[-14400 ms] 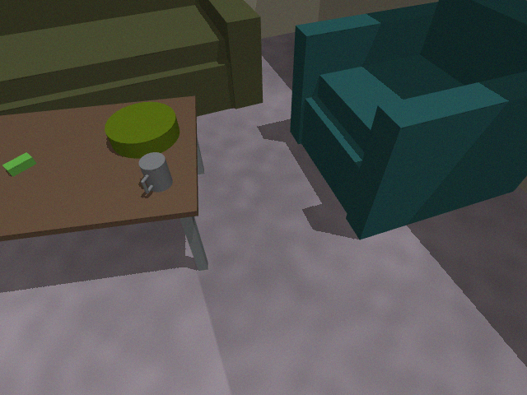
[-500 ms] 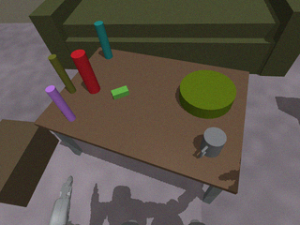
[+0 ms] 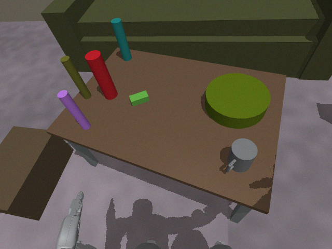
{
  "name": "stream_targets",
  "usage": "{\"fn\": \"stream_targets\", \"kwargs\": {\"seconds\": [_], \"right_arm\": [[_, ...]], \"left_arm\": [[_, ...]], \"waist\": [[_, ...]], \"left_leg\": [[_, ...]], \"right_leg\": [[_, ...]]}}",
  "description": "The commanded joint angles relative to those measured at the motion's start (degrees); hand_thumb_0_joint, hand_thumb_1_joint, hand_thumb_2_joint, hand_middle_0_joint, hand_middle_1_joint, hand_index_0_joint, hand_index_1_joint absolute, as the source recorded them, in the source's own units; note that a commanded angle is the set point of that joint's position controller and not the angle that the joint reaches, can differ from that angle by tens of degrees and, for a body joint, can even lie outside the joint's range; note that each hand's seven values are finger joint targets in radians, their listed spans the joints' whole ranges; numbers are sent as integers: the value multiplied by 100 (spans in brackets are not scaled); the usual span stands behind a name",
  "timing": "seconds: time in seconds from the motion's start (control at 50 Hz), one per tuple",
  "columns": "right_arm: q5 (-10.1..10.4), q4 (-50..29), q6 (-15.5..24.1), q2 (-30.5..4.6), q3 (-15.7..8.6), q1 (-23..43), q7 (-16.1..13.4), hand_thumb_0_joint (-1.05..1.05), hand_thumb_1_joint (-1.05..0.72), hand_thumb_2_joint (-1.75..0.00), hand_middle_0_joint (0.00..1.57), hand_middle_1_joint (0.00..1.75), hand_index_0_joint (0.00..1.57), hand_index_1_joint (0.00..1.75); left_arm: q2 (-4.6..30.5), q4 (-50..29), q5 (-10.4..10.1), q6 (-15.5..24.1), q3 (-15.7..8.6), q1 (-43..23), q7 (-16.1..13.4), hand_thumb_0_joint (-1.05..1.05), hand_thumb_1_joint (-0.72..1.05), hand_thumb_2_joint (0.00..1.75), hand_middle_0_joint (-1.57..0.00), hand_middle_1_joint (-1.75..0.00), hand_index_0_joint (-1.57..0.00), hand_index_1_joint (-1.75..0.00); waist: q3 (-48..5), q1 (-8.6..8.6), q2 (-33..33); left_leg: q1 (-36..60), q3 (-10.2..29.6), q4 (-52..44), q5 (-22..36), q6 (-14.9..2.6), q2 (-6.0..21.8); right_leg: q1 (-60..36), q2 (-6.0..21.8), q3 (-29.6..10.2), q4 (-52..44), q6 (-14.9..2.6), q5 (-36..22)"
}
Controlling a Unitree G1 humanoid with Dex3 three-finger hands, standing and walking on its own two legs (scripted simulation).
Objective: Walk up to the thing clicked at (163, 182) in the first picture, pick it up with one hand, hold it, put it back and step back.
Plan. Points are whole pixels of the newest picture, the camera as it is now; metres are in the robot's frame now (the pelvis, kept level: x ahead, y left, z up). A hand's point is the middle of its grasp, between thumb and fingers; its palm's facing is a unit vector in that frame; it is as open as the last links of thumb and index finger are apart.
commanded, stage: approach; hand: right
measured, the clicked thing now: (238, 158) +0.45 -0.19 -0.23
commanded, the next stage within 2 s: close in in 0.64 s
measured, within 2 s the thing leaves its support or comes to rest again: neither
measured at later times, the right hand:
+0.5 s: hand (309, 157) +0.37 -0.33 -0.07, palm faces +0.17 +0.98 +0.07, open 17.6 cm
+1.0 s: hand (256, 165) +0.42 -0.25 -0.24, palm faces +0.13 +0.99 +0.06, open 17.5 cm
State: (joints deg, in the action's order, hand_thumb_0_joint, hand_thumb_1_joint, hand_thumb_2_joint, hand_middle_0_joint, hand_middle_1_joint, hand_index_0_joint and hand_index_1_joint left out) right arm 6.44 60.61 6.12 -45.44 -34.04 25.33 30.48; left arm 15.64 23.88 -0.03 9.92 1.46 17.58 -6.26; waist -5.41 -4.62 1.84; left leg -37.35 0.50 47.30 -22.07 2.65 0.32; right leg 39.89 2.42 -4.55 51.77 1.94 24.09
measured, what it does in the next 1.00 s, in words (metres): lowers itself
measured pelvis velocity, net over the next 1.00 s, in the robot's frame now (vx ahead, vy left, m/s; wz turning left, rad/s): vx -0.05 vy -0.01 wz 0.08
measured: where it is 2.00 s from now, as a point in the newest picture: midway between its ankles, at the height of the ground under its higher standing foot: outside the picture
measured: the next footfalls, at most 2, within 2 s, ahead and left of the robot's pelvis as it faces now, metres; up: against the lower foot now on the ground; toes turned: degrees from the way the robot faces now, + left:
none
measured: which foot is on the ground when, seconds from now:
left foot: down 0.00-1.00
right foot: down 0.00-1.00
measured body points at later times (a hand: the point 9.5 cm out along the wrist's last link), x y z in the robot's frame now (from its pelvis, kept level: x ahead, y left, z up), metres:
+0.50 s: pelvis -0.03 +0.00 -0.07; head +0.10 -0.07 +0.36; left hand +0.14 +0.26 -0.04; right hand +0.36 -0.39 -0.07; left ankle +0.01 +0.15 -0.69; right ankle +0.01 -0.14 -0.69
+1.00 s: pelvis -0.05 -0.01 -0.18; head +0.13 -0.10 +0.22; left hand +0.11 +0.27 -0.07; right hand +0.41 -0.30 -0.24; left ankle +0.01 +0.15 -0.69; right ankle +0.01 -0.14 -0.69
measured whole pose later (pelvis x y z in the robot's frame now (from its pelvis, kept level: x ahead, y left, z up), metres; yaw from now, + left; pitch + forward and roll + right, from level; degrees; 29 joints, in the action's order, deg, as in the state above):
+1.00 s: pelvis -0.05 -0.01 -0.18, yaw +5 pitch +31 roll +8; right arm 4.7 57.8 33.2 -35.0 -40.1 31.9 17.5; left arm 17.8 -14.5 4.8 10.9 -8.3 25.7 2.6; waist -9.6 -19.6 4.2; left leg -89.9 -1.3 92.6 -34.1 3.1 -2.3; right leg 93.4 2.3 -9.3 99.0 2.9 37.0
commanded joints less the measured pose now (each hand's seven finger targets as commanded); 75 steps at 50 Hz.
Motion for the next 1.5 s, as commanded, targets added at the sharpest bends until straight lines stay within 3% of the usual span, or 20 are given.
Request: {"fn": "stream_targets", "kwargs": {"seconds": [0.0,0.04,0.14,0.26,0.3,0.4,0.44,0.46,0.52,0.62,0.7,0.8,0.86,0.92,0.94,0.98,1.1,1.18,1.38,1.48], "right_arm": [[154,-1000,377,-2404,-412,1555,4,0,59,-2,5,5,5,5],[193,-1035,463,-2447,-454,1762,11,0,56,-2,6,4,6,4],[395,-323,844,-1934,-329,1705,155,0,61,-2,6,5,6,5],[775,-103,1840,-1500,-464,1695,341,0,59,-2,6,5,7,4],[821,-127,2115,-1520,-608,1655,315,0,58,-2,6,4,7,4],[829,-362,2685,-1695,-1035,1674,208,0,61,0,7,4,7,4],[779,-615,2898,-1635,-965,1909,134,0,61,0,7,4,7,4],[739,-593,2963,-1736,-1060,1927,87,0,61,0,7,4,7,4],[630,-800,3152,-1657,-952,2159,2,0,59,0,8,4,7,4],[475,-658,3164,-1474,-951,2208,-197,0,59,-2,6,5,6,5],[337,-406,3170,-1166,-882,2063,-444,0,56,-2,7,4,7,4],[139,-707,3274,-1065,-869,2180,-789,0,54,-1,7,4,7,4],[44,-1418,3268,-1105,-953,2379,-1084,0,53,-1,8,4,7,4],[-69,-1780,3167,-738,-740,2230,-1328,0,54,-1,7,4,6,4],[-113,-1760,3140,-559,-589,2279,-1399,0,54,0,7,4,6,4],[-183,-1882,3091,-521,-642,2059,-1564,0,56,-1,7,4,6,4],[-277,-1491,2998,462,-208,1873,-1872,0,58,-2,5,5,5,5],[-333,-1559,3044,459,-240,2074,-2063,0,56,-2,6,4,5,4],[-507,-1463,3245,647,-31,2360,-2267,0,49,-6,5,5,5,5],[-510,-1662,3248,704,-16,2251,-2324,0,47,-6,5,5,5,5]], "left_arm": [[973,-848,0,276,-476,-17,-71,0,-56,6,-4,-3,-3,-4],[870,-958,-8,299,-332,-53,-48,0,-55,5,-4,-3,-3,-4],[944,-825,50,413,-467,-32,-13,0,-55,5,-4,-3,-3,-4],[848,-1489,106,583,-379,275,151,0,-57,6,-4,-3,-3,-5],[1134,-2170,142,646,-662,256,156,0,-57,6,-4,-4,-3,-5],[1008,-2477,263,641,-713,778,282,0,-56,6,-4,-3,-2,-4],[1101,-2730,318,684,-883,610,303,0,-56,6,-3,-3,-2,-4],[892,-2349,341,638,-719,894,352,0,-55,5,-4,-3,-3,-4],[964,-2718,385,692,-792,542,399,0,-53,4,-3,-4,-3,-4],[1381,-3908,436,726,-1194,477,435,0,-53,4,-4,-4,-4,-4],[1480,-4077,424,653,-1497,912,545,0,-53,4,-4,-4,-4,-4],[1421,-4318,416,545,-1694,1144,651,0,-56,5,-4,-4,-4,-5],[1613,-4831,407,482,-1921,1122,682,0,-56,6,-4,-4,-4,-5],[1428,-4824,406,337,-1900,1148,738,0,-55,5,-4,-4,-4,-4],[1387,-4786,404,292,-1944,1181,747,0,-55,5,-4,-4,-4,-4],[1325,-4924,412,207,-1885,1182,768,0,-55,5,-4,-4,-4,-4],[1276,-5258,421,12,-1954,1217,806,0,-55,5,-4,-4,-4,-5],[1391,-5336,413,-72,-2193,1337,811,0,-56,6,-4,-4,-4,-5],[1259,-5725,367,-114,-2197,1452,841,0,-60,9,-4,-3,-2,-5],[1121,-5887,363,-103,-2049,1527,876,0,-60,9,-4,-3,-2,-5]], "waist": [[-1671,82,-1222],[-1715,45,-1134],[-1524,-193,-757],[-1976,-373,-761],[-2247,-447,-773],[-2455,-412,-1276],[-2555,-534,-1566],[-2374,-434,-1746],[-2550,-574,-2006],[-3398,-900,-1913],[-3219,-1103,-1990],[-3289,-1189,-2245],[-3921,-1088,-2521],[-3820,-954,-2816],[-3631,-1061,-2822],[-3642,-948,-2636],[-3157,-1180,-2076],[-3180,-1304,-1864],[-3188,-1407,-1663],[-3339,-1259,-1830]], "left_leg": [[572,-216,-536,1193,-339,-139],[574,-191,-524,1139,-321,-133],[-7,-165,-214,1145,-291,-119],[-825,-170,602,1025,-292,-160],[-958,-193,826,958,-300,-183],[-1647,-226,1485,883,-343,-222],[-1992,-223,1757,736,-376,-216],[-2180,-195,1874,504,-393,-210],[-2768,-256,2266,117,-436,-232],[-2853,-347,2639,155,-435,-271],[-3572,-467,3118,14,-470,-315],[-3839,-446,3427,-194,-496,-303],[-3774,-460,3551,-101,-521,-301],[-3948,-462,3599,-150,-535,-309],[-3969,-463,3596,-201,-538,-304],[-3859,-435,3584,-96,-526,-308],[-3865,-493,3562,-48,-515,-325],[-3702,-452,3508,158,-469,-324],[-3596,-394,3418,-95,-437,-322],[-3480,-335,3415,20,-432,-311]], "right_leg": [[-1182,-187,260,-787,-254,-1421],[-1032,-210,268,-764,-273,-1228],[-656,-194,224,-327,-312,-1232],[-76,-232,152,418,-292,-1313],[0,-229,138,609,-278,-1288],[306,-167,107,1260,-179,-1868],[538,-128,126,1499,-161,-1552],[820,-143,144,1575,-158,-1216],[1176,-58,116,1845,-105,-690],[1509,-39,30,2345,-139,-420],[1875,-13,-35,2743,-98,-466],[2327,-43,0,3053,-118,18],[1986,-40,-49,3049,-76,-180],[1878,-6,-29,3046,-37,-274],[2033,-11,-8,3045,-35,-128],[2170,-7,25,3125,-58,-173],[2560,-26,-19,3084,-104,-64],[2660,-50,10,3149,-165,-105],[2820,-112,73,3157,-195,320],[2759,-104,117,3170,-182,175]]}}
